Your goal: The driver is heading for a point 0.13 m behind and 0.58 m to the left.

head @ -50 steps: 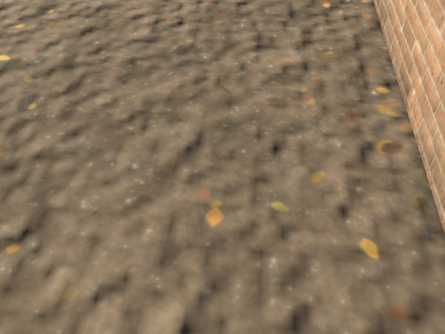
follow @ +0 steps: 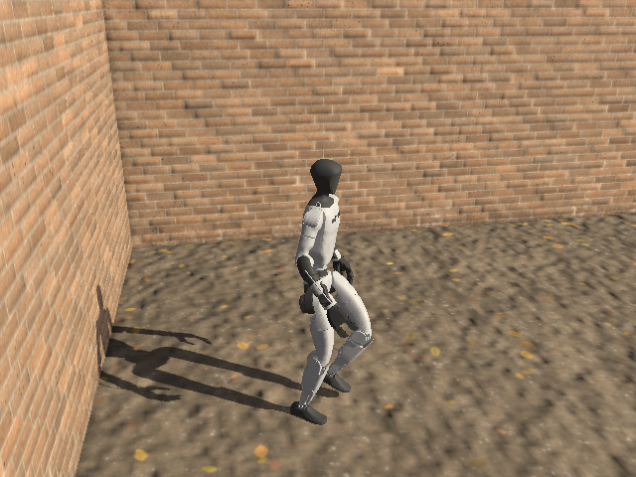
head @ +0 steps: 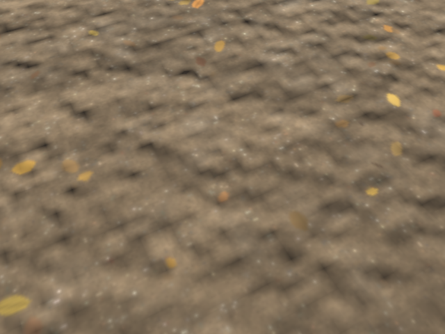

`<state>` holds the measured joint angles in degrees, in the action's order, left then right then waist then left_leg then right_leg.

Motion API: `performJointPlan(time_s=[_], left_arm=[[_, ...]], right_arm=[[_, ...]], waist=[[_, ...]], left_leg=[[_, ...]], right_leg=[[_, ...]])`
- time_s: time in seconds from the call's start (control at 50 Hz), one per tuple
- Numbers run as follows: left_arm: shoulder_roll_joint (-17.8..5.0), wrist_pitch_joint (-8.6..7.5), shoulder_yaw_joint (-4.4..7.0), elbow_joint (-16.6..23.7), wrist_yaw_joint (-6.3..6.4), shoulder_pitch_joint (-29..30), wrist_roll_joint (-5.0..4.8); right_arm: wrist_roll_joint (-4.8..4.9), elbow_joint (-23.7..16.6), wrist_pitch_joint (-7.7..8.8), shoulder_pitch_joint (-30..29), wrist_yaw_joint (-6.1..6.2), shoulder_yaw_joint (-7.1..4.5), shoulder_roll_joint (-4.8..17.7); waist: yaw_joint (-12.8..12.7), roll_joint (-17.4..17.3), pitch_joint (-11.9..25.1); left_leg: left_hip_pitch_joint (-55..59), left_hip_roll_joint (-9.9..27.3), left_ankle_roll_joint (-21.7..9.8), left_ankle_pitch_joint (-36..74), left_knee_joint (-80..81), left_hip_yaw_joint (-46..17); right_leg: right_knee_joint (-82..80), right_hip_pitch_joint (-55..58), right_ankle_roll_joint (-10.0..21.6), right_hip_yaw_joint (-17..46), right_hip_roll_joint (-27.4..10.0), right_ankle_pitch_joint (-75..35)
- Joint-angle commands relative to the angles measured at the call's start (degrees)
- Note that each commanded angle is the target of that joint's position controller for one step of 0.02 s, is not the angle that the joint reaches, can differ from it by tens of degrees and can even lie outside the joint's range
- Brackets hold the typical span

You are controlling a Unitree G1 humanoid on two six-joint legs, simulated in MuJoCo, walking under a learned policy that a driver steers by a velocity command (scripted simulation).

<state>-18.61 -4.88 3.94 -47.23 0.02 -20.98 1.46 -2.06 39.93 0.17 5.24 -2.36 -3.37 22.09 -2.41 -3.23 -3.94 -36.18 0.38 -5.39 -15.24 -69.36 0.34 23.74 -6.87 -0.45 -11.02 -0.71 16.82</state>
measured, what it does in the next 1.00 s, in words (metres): walks ahead, turning left: left foot, then right foot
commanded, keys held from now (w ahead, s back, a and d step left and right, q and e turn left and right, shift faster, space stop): q+shift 0.42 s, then w+q+shift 0.58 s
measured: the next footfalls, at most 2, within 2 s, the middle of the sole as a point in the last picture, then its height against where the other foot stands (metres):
left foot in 0.18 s outside the picture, level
right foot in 0.62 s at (266, 306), level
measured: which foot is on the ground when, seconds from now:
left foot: up 0.00-0.16, down 0.18-0.62, up 0.64-1.00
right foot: down 0.00-0.14, up 0.16-0.60, down 0.62-1.00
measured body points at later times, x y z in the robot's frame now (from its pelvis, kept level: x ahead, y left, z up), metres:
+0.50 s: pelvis +0.29 -0.01 +0.00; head +0.33 +0.04 +0.45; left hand +0.42 +0.32 -0.07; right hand +0.55 -0.23 -0.07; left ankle +0.31 +0.05 -0.74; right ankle +0.49 -0.14 -0.68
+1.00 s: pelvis +0.51 +0.11 -0.01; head +0.54 +0.12 +0.44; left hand +0.24 +0.22 -0.12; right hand +0.85 +0.18 -0.08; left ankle +0.48 +0.29 -0.66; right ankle +0.51 -0.10 -0.74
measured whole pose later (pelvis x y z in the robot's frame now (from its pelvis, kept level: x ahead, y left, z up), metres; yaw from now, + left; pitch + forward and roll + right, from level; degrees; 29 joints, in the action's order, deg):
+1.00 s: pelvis +0.51 +0.11 -0.01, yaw +57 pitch +3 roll -1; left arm -18.0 -4.4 3.5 -47.5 0.0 -29.6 2.2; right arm -2.7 33.1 -1.9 4.1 -6.3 -2.7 19.8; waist -5.6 -3.5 0.6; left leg -46.2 2.3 -3.3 -7.3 -61.0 0.1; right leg 13.3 7.3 -2.2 -11.0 -1.2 22.7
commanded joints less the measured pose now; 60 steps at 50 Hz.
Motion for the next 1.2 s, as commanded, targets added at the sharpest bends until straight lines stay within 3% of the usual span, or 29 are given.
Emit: performJointPlan(time_s=[0.02, 0.04, 0.08, 0.14, 0.16, 0.18, 0.2, 0.22, 0.26, 0.28, 0.4, 0.46, 0.5, 0.56, 0.6, 0.62, 0.64, 0.66, 0.7, 0.74, 0.96, 1.02, 1.06, 1.1, 1.12, 1.14, 1.16, 1.18, 1.2], left_arm=[[-5.6, -1.71, 0.75, 7.3, 1.10, 15.1, -2.50], [-6.6, -1.63, 0.99, 8.6, 2.06, 17.4, -2.77], [-9.9, -1.56, 2.07, 8.1, 3.30, 12.5, -2.94], [-12.3, -0.45, 3.20, 10.0, 2.95, 13.8, -4.96], [-8.4, -0.08, 2.27, 10.4, 2.33, 13.5, -4.63], [-2.3, 0.16, 0.49, 10.5, 1.34, 12.2, -2.02], [-1.1, -0.24, -0.64, 12.9, 0.75, 1.4, -1.33], [-8.2, -0.86, 0.11, 13.8, 0.42, 1.4, -1.86], [-9.9, -0.56, 0.89, 14.4, 1.52, 9.6, -1.72], [-9.3, -0.01, 0.82, 14.2, 2.10, 10.1, -1.01], [-3.4, 1.87, -0.17, 15.6, 1.75, 16.4, -0.35], [-2.2, 2.77, -0.27, 15.8, 1.27, 19.3, -1.39], [-2.2, 2.48, -0.12, 16.7, 0.84, 23.2, -2.24], [-3.8, 0.56, 1.03, 16.9, 0.43, 23.9, -3.04], [-4.5, -0.53, 2.34, 14.9, 0.26, 17.7, -3.53], [-7.2, 1.22, 1.71, 12.2, 1.12, 10.1, 1.27], [-13.0, 1.62, 3.13, 12.9, 1.70, 5.5, 2.90], [-14.7, 1.82, 3.88, 12.1, 1.25, 7.1, 2.83], [-9.0, 2.34, 2.50, 12.1, 0.76, 9.2, 0.38], [-7.5, 2.17, 1.54, 10.9, 0.94, 7.9, -0.22], [-5.3, -0.49, 0.57, 2.9, -0.02, -7.5, 0.72], [-5.8, -0.23, 0.38, -0.1, 0.76, -11.7, 1.14], [-7.2, 0.07, 0.16, -0.7, 1.54, -10.7, 1.01], [-11.5, 1.22, 0.94, -0.6, 2.45, -9.5, 0.82], [-12.2, 1.28, 0.83, 0.5, 2.19, -7.5, 0.50], [-9.0, 1.12, 0.20, 1.3, 1.41, -7.3, 1.18], [-3.0, 0.39, -1.42, 7.9, -0.06, -6.9, 0.02], [-8.3, -0.74, -0.54, 10.5, -0.08, 2.4, -0.43], [-7.2, -1.17, -0.93, 11.5, -0.01, 5.5, -1.36]], right_arm=[[7.33, -5.2, 1.07, 4.0, -0.12, 0.96, -2.7], [7.08, -4.6, 1.80, 2.9, -0.39, 0.93, -1.3], [4.07, -4.2, 2.23, 3.9, -1.07, -0.52, 0.2], [3.79, -1.9, 0.58, 18.0, -0.92, -4.45, 6.9], [4.36, -0.2, -0.02, 23.4, 0.01, -5.93, 8.9], [4.63, -1.2, -0.25, 20.6, 1.52, -5.93, 10.2], [0.82, -6.9, 1.26, 12.6, 1.12, -5.09, 13.5], [0.43, -10.2, 1.60, 9.3, 0.22, -5.53, 12.6], [3.74, -11.4, 2.17, 3.3, -0.04, -4.52, 8.0], [4.14, -11.5, 2.33, 2.3, 0.17, -4.11, 6.8], [3.98, -9.2, -0.69, 4.3, 4.40, -4.83, 7.1], [4.58, -10.0, -2.46, 3.2, 5.45, -4.37, 5.8], [4.24, -10.4, -2.25, 4.2, 4.93, -3.82, 4.9], [3.88, -10.0, -1.46, 5.7, 3.96, -3.33, 3.5], [4.16, -10.0, -1.03, 5.2, 3.39, -2.59, 1.9], [-2.22, -9.9, -0.57, 3.7, 1.24, -2.88, 3.4], [-0.35, -13.3, 0.27, 1.7, 0.49, -1.51, -1.8], [-0.58, -14.3, 0.83, 0.4, 0.40, -1.34, -0.2], [-1.53, -12.3, 0.67, -0.6, -0.39, -2.43, 4.3], [-1.68, -11.3, -0.05, 1.4, -2.20, -2.06, 3.1], [-0.56, -13.6, -0.84, -12.4, -4.10, 0.48, 0.1], [-0.59, -15.0, -0.36, -17.5, -4.72, 1.99, -2.4], [-0.44, -13.9, -0.30, -14.8, -3.98, 2.48, -3.3], [-0.15, -10.0, -0.14, -0.5, -2.85, 0.93, -0.1], [-0.35, -5.7, 0.38, 12.9, -1.82, -0.69, 2.9], [-0.14, -2.5, 0.40, 18.2, -0.41, -2.52, 6.3], [0.19, -4.0, -0.29, 14.8, 0.49, -3.91, 12.4], [-0.02, -4.2, -0.84, 20.3, 1.72, -3.97, 11.5], [-0.14, -1.4, -0.33, 19.6, 2.49, -3.82, 10.3]], waist=[[6.5, 15.0, -2.2], [6.3, 11.8, -1.3], [6.4, 7.9, 3.9], [13.9, 9.0, 11.3], [15.0, 2.9, 11.9], [11.8, -10.2, 7.2], [2.2, -15.2, 16.9], [4.3, -8.0, 26.7], [1.6, 7.3, 14.4], [0.4, 8.3, 12.3], [0.9, 4.7, 13.1], [2.0, 1.0, 14.4], [4.5, -2.8, 10.1], [5.2, -6.0, 7.2], [1.7, -4.6, 6.7], [-1.4, -1.4, 6.2], [-3.8, 12.2, 8.9], [-2.4, 15.3, 6.2], [-0.6, 6.4, 3.1], [0.2, 9.0, 3.5], [-4.3, 9.0, -5.7], [-5.1, 9.1, -7.1], [-1.3, 10.3, -3.1], [7.4, 13.6, 6.2], [13.2, 13.6, 12.4], [13.9, 7.4, 16.0], [7.9, -7.8, 21.7], [12.7, 2.3, 24.1], [11.3, 3.2, 15.5]], left_leg=[[-0.2, 3.6, 2.4, 6.9, 14.1, -0.7], [6.3, 2.6, 3.1, 13.3, 21.7, 1.6], [18.6, -2.8, 3.4, 21.8, 29.9, 6.4], [36.9, -5.6, -1.5, 20.2, 31.5, 4.9], [46.7, -4.3, -3.9, 24.1, 34.5, 0.9], [47.1, -0.9, -7.5, 39.3, 37.7, -7.5], [54.2, 12.6, -20.8, 54.5, 38.6, -36.1], [55.5, 17.4, -24.4, 32.1, 47.9, -47.8], [40.5, 11.1, -17.5, 12.1, 51.7, -42.8], [34.5, 9.3, -15.9, 17.7, 51.5, -39.6], [24.1, 0.6, -9.9, 41.2, 45.8, -27.5], [21.8, -2.1, -6.7, 13.7, 47.1, -28.9], [19.1, -2.2, -6.9, -11.0, 50.6, -33.3], [17.4, -1.7, -7.1, -18.8, 47.7, -37.1], [11.0, -2.7, -5.1, -23.1, 41.1, -35.9], [0.3, -7.3, -2.4, -27.7, 33.1, -30.3], [-9.7, -13.3, 1.0, -27.8, 18.0, -18.4], [-16.4, -10.8, 2.0, -15.9, 8.1, -13.2], [-15.1, -4.4, 2.8, -5.8, 3.1, -10.7], [-12.4, -2.6, 3.6, -0.7, -0.3, -8.3], [-18.7, 1.9, 2.3, 8.9, 8.5, 0.9], [-15.5, 1.3, -1.0, 4.1, 17.7, 7.3], [-1.6, -4.1, -3.9, 0.6, 23.9, 13.1], [16.0, -8.7, -6.9, -4.7, 25.3, 12.4], [34.5, -9.4, -9.4, -4.4, 29.4, 7.4], [51.0, -2.7, -10.6, -7.7, 35.1, -4.6], [67.6, 15.8, -17.9, -16.7, 42.2, -37.8], [66.0, 15.9, -17.6, -12.7, 49.5, -44.3], [59.6, 15.4, -16.0, -4.7, 51.5, -36.9]], right_leg=[[-11.6, -3.7, 4.1, 2.3, -10.3, -40.6], [-11.3, -6.5, 3.6, -0.6, -8.9, -39.9], [-5.7, -4.7, 2.6, -2.6, -7.8, -49.1], [15.0, -5.2, 1.6, -0.8, -9.7, -56.4], [29.2, -13.0, -0.3, 0.4, -7.0, -30.1], [49.8, -21.7, -2.8, 1.0, 1.7, 16.8], [66.6, -33.0, -4.4, 11.0, 6.9, 24.7], [68.0, -34.2, -3.2, 20.1, 5.3, 18.9], [56.9, -33.9, -2.3, 21.0, 1.8, 10.7], [53.3, -31.1, -2.7, 21.5, 1.2, 9.6], [32.5, -24.1, -5.9, 19.1, 3.8, 2.0], [24.0, -20.6, -6.0, 19.6, 4.8, -5.7], [17.5, -19.5, -5.3, 20.3, 4.9, -6.4], [8.7, -12.1, -4.2, 21.0, 4.7, -4.4], [2.2, 0.1, -2.2, 20.3, 2.5, -5.7], [1.5, 8.0, 0.6, 23.4, -2.2, 7.9], [-8.2, 16.0, 5.4, 43.0, -16.5, 27.2], [-15.6, 13.7, 8.6, 59.9, -22.0, 37.5], [-11.9, 7.1, 6.5, 46.1, -18.4, 28.6], [-12.5, 4.1, 4.7, 33.4, -13.4, 18.9], [-18.3, 9.1, 3.2, 7.8, -12.6, -4.7], [-16.2, 14.5, 1.7, 1.2, -13.1, -25.7], [-8.5, 13.2, 0.5, -4.0, -12.8, -63.4], [10.8, 12.0, 1.4, -3.7, -16.0, -85.4], [26.1, 2.6, 2.6, -2.6, -17.0, -80.0], [43.6, -12.4, 2.3, -2.1, -13.1, -39.6], [65.3, -37.3, -0.9, 1.5, -2.5, 10.8], [68.2, -42.5, 0.0, 11.5, -2.2, 3.4], [65.4, -44.8, 0.6, 12.3, -5.0, 0.1]])
Velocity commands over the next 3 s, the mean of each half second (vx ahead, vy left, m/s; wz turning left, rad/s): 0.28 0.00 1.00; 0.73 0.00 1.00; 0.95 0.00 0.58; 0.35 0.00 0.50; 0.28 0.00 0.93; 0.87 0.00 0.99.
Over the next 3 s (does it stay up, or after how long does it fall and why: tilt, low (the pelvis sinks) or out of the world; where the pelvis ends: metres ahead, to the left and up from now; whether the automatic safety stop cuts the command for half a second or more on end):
stays up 0.50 1.20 -0.02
